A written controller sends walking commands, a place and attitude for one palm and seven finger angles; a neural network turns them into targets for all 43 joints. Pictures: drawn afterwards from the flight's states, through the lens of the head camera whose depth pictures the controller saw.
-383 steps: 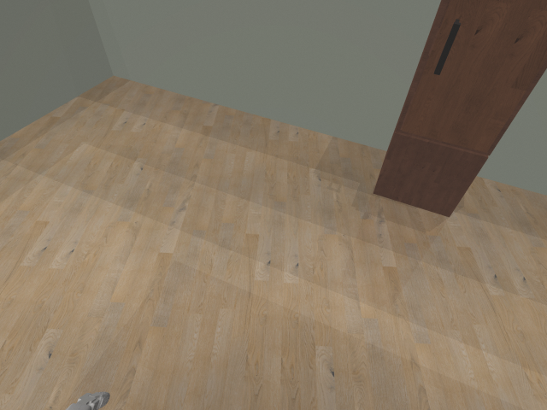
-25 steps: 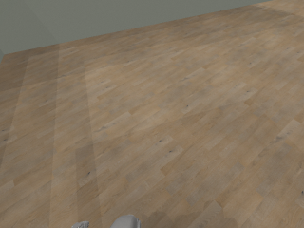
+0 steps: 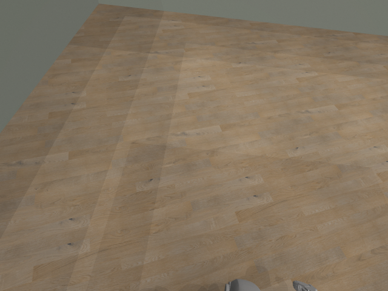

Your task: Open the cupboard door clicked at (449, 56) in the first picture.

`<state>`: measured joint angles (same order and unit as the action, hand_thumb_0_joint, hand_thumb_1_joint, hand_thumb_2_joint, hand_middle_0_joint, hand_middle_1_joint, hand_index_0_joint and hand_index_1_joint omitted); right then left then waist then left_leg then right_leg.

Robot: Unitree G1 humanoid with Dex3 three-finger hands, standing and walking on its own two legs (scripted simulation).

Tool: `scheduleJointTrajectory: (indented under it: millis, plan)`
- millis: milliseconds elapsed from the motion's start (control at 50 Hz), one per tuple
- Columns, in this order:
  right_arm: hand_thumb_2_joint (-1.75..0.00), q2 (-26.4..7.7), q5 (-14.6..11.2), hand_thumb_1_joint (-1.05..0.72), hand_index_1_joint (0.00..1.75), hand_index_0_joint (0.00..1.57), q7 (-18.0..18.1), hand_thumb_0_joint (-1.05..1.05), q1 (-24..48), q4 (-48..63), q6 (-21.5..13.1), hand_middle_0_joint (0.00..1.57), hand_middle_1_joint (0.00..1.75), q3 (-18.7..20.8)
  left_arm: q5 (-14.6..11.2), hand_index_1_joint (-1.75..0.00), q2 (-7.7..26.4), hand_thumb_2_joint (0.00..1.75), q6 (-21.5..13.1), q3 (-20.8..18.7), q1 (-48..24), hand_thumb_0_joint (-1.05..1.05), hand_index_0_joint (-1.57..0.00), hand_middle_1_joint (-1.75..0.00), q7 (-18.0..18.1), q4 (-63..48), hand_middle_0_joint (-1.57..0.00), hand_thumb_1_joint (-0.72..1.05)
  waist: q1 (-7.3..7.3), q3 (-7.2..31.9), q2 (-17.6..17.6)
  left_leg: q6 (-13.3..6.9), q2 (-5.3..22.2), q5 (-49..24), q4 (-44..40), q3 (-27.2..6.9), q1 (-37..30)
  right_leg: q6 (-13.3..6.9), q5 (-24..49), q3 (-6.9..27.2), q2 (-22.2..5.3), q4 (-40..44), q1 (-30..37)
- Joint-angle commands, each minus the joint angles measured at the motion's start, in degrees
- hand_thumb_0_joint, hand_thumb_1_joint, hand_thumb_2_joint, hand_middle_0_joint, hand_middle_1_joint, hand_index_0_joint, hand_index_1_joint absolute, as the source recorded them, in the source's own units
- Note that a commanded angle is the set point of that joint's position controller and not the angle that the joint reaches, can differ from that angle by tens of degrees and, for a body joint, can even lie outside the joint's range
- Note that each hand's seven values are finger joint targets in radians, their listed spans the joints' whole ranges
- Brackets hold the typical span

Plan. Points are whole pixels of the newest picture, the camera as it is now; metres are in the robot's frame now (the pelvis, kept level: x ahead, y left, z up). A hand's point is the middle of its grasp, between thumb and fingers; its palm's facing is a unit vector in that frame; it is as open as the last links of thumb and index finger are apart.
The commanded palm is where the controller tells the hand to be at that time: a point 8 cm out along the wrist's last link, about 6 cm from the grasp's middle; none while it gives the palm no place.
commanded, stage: turn to face it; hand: left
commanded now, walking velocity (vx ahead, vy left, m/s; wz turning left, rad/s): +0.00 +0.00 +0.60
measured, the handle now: out of the picture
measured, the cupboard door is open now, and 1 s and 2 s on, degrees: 0 0 0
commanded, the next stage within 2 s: none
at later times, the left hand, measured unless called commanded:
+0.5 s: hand out of the picture +0.05 +0.16 -0.13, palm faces +0.28 -0.91 -0.30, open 7.4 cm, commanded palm none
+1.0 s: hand out of the picture -0.09 +0.22 -0.17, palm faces +0.60 -0.77 -0.23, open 7.4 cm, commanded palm none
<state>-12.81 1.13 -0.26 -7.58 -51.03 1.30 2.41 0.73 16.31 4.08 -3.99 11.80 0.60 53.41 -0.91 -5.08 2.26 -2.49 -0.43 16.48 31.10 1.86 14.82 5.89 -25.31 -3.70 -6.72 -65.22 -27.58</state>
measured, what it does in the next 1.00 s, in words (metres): steps on the spot, turning left: right foot, then left foot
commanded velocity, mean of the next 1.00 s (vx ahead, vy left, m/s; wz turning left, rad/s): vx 0.00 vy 0.00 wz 0.60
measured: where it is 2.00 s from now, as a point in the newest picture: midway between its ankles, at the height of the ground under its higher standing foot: outside the picture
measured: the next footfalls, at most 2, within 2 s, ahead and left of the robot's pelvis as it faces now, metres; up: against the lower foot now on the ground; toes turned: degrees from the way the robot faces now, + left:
right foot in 0.30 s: +0.05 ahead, -0.15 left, +0.00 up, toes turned +8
left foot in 0.78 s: -0.02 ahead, +0.09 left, +0.00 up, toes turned +35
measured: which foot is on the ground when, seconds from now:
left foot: down 0.00-0.30, up 0.32-0.76, down 0.78-1.00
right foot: up 0.00-0.28, down 0.30-0.78, up 0.80-1.00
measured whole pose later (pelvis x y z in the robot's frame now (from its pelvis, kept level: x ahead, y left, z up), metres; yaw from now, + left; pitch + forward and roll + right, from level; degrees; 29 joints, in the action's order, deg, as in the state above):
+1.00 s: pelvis -0.02 +0.00 +0.00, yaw +35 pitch -1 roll -2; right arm -12.8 1.1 -0.3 -7.9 -50.9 1.4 2.2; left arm 0.8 16.1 3.8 -3.8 11.4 0.5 52.2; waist -0.6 -4.4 2.5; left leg -3.7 -1.5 14.3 29.4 0.8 14.5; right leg 5.8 -23.0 -2.2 -6.8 -64.5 -27.6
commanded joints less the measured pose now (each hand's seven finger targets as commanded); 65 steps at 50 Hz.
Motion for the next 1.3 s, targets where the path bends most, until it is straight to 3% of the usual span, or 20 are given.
scheduleJointTrajectory:
  millis: [0,160,240,260,280,300,360,400,520,700,720,740,760,780,820,900,1060,1160,1240,1280]
  plan:
    - [-0.9,-12.27,-0.14,-0.9,0.3,0.2,0.59,0.0,-2.52,3.14,-0.71,0.2,0.3,3.47,0.14,-0.3,3.63,0.9,-2.0,-1.13,-1.68,0.0,-0.2,-0.3,0.1,-5.69,-0.2,0.9,1.93,6.88,-9.2,-6.05,12.89,-26.42,-11.4,-14.11,-6.78,0.66,3.47,3.0,0.6,2.15,-2.99]
    - [-0.9,-12.83,0.41,-0.9,0.3,0.2,0.37,0.0,-4.33,3.05,0.04,0.2,0.3,4.4,-0.34,-0.3,2.21,0.9,-2.56,-0.53,-5.91,0.0,-0.2,-0.3,0.59,-8.83,-0.2,0.9,3.08,6.92,-11.54,-7.48,12.13,-25.23,-9.37,-22.34,-4.44,-0.24,-0.11,3.26,4.2,19.13,3.99]
    - [-0.9,-11.92,-0.12,-0.9,0.3,0.2,0.24,0.0,-2.19,3.79,0.27,0.2,0.3,4.67,-0.74,-0.3,3.41,0.9,-3.79,-0.88,0.32,0.0,-0.2,-0.3,0.99,-7.73,-0.2,0.9,-0.26,9.73,-10.22,-3.75,8.24,-24.58,-2.57,-22.88,2.49,-1.14,11.85,2.58,5.13,39.45,19.42]
    - [-0.9,-9.07,-0.66,-0.9,0.3,0.2,-0.04,0.0,-3.21,4.15,0.19,0.2,0.3,4.32,-0.23,-0.3,6.6,0.9,-4.55,-1.52,2.64,0.0,-0.2,-0.3,1.34,-7.43,-0.2,0.9,-1.19,11.52,-1.77,-0.04,4.43,-12.64,4.07,-19.08,10.52,-2.87,14.97,9.12,-2.41,46.91,29.33]
    - [-0.9,-5.06,-0.77,-0.9,0.3,0.2,-0.21,0.0,-3.81,5.64,0.13,0.2,0.3,3.61,0.74,-0.3,12.29,0.9,-4.86,-2.66,3.3,0.0,-0.2,-0.3,1.78,-7.57,-0.2,0.9,-1.57,11.04,15.98,5.16,-4.68,14.22,18.02,-6.47,21.79,-9.56,21.84,25.51,-19.24,49.53,33.35]
    - [-0.9,-8.29,-0.08,-0.9,0.3,0.2,-0.02,0.0,-2.6,5.76,0.53,0.2,0.3,4.34,0.3,-0.3,12.25,0.9,-4.4,-2.12,3.26,0.0,-0.2,-0.3,1.87,-8.08,-0.2,0.9,-1.76,9.86,11.48,5.03,-2.15,19.0,29.02,-7.36,19.99,-13.96,25.25,24.97,-23.32,48.87,24.55]
    - [-0.9,-7.48,0.33,-0.9,0.3,0.2,-1.04,0.0,-4.48,2.16,2.01,0.2,0.3,4.5,0.06,-0.3,5.86,0.9,-4.44,-0.64,-5.28,0.0,-0.2,-0.3,1.6,-9.5,-0.2,0.9,2.65,3.53,5.6,5.91,1.11,7.96,40.16,-5.96,19.34,-11.67,22.49,10.83,-13.12,47.68,17.77]
    - [-0.9,-6.61,0.23,-0.9,0.3,0.2,-1.5,0.0,-5.69,1.38,2.21,0.2,0.3,4.12,0.11,-0.3,4.61,0.9,-4.8,-0.08,-4.38,0.0,-0.2,-0.3,1.36,-9.14,-0.2,0.9,2.77,3.3,7.45,6.9,1.52,4.39,40.69,-3.97,19.91,-10.31,28.41,4.39,-10.69,46.31,19.3]
    - [-0.9,-5.98,-0.08,-0.9,0.3,0.2,-1.62,0.0,0.14,2.33,2.51,0.2,0.3,3.34,0.51,-0.3,5.86,0.9,-4.75,-0.6,3.22,0.0,-0.2,-0.3,1.54,-6.27,-0.2,0.9,-0.46,4.03,8.94,8.05,2.78,6.11,31.85,-0.7,19.35,-11.48,38.57,0.49,-12.61,44.6,25.57]
    - [-0.9,-5.48,-0.44,-0.9,0.3,0.2,-1.61,0.0,0.95,3.44,0.91,0.2,0.3,2.16,0.82,-0.3,9.24,0.9,-3.67,-1.92,4.11,0.0,-0.2,-0.3,1.11,-4.58,-0.2,0.9,-0.38,7.2,9.86,5.02,1.54,3.32,4.92,5.84,4.43,-10.24,39.86,-5.36,-14.69,35.9,23.77]
    - [-0.9,-7.08,-0.26,-0.9,0.3,0.2,-1.57,0.0,-1.9,2.97,0.51,0.2,0.3,2.55,0.45,-0.3,8.89,0.9,-3.58,-1.98,3.52,0.0,-0.2,-0.3,0.98,-4.46,-0.2,0.9,1.44,8.96,6.96,4.43,1.55,-2.72,-2.4,5.05,-1.76,-8.24,38.0,-7.11,-13.77,29.83,21.44]
    - [-0.9,-11.36,-0.04,-0.9,0.3,0.2,-1.39,0.0,-6.83,1.92,-0.19,0.2,0.3,3.65,-0.06,-0.3,7.57,0.9,-3.44,-1.84,3.69,0.0,-0.2,-0.3,0.75,-5.23,-0.2,0.9,4.33,13.23,-2.96,1.75,6.68,-15.42,-7.64,-2.18,-14.05,-5.01,29.07,-8.73,-10.91,17.85,12.32]
    - [-0.9,-18.25,-0.04,-0.9,0.3,0.2,-0.88,0.0,-11.1,1.55,-0.62,0.2,0.3,5.37,-0.56,-0.3,3.21,0.9,-3.39,-0.72,1.85,0.0,-0.2,-0.3,0.2,-8.09,-0.2,0.9,6.59,14.04,-21.52,-6.46,23.19,-43.26,-8.54,-24.23,-22.14,-0.05,-11.49,-8.1,-1.54,4.3,-5.82]
    - [-0.9,-19.21,-0.66,-0.9,0.3,0.2,-0.46,0.0,-13.76,-0.18,-0.06,0.2,0.3,5.34,0.05,-0.3,3.99,0.9,-2.57,-0.34,-1.62,0.0,-0.2,-0.3,0.72,-9.23,-0.2,0.9,7.25,15.04,-16.59,-10.89,26.21,-49.39,-7.49,-23.59,-20.0,-0.7,-15.27,-0.68,-1.27,-1.06,-6.54]
    - [-0.9,-15.28,-0.23,-0.9,0.3,0.2,0.55,0.0,-8.09,1.41,-0.32,0.2,0.3,4.54,0.12,-0.3,3.68,0.9,-2.24,-0.77,-2.96,0.0,-0.2,-0.3,0.77,-8.08,-0.2,0.9,5.28,11.0,-14.75,-9.37,20.51,-36.19,-8.8,-19.12,-14.62,-0.66,-7.47,1.69,-2.37,-3.84,-8.04]
    - [-0.9,-12.06,-0.16,-0.9,0.3,0.2,0.69,0.0,-1.14,3.51,-0.72,0.2,0.3,3.11,0.26,-0.3,4.24,0.9,-2.09,-1.13,-0.15,0.0,-0.2,-0.3,0.04,-5.57,-0.2,0.9,1.73,6.5,-11.07,-5.82,13.21,-29.15,-11.0,-12.97,-6.61,-0.04,2.4,2.74,-0.68,-1.67,-3.46]
    - [-0.9,-12.41,0.08,-0.9,0.3,0.2,0.4,0.0,-4.7,2.98,-0.36,0.2,0.3,3.88,0.19,-0.3,3.68,0.9,-2.04,-1.12,-4.42,0.0,-0.2,-0.3,0.51,-7.63,-0.2,0.9,3.0,5.88,-10.27,-7.34,12.65,-17.7,-13.12,-20.58,-5.91,0.6,2.77,4.1,1.3,7.28,-2.63]
    - [-0.9,-12.38,0.36,-0.9,0.3,0.2,0.48,0.0,-6.58,2.45,0.0,0.2,0.3,4.42,-0.24,-0.3,2.46,0.9,-2.54,-0.67,-7.17,0.0,-0.2,-0.3,0.78,-9.48,-0.2,0.9,3.71,6.97,-11.49,-8.1,12.06,-22.38,-10.69,-25.52,-6.04,-0.22,-0.14,4.37,3.85,15.8,0.99]
    - [-0.9,-12.15,0.27,-0.9,0.3,0.2,0.4,0.0,-5.23,3.05,0.3,0.2,0.3,4.76,-0.87,-0.3,2.55,0.9,-3.21,-0.49,-3.17,0.0,-0.2,-0.3,1.12,-9.12,-0.2,0.9,1.91,9.7,-11.34,-6.57,9.69,-27.62,-6.93,-27.51,-2.59,-1.31,3.58,3.71,6.5,29.82,11.7]
    - [-0.9,-10.22,-0.41,-0.9,0.3,0.2,0.14,0.0,-4.39,3.47,0.43,0.2,0.3,4.56,-0.79,-0.3,4.51,0.9,-3.93,-1.07,1.3,0.0,-0.2,-0.3,1.48,-8.05,-0.2,0.9,-0.53,11.27,-6.9,-2.34,5.72,-17.13,-2.38,-25.33,6.06,-2.12,13.39,5.17,3.74,44.34,24.98]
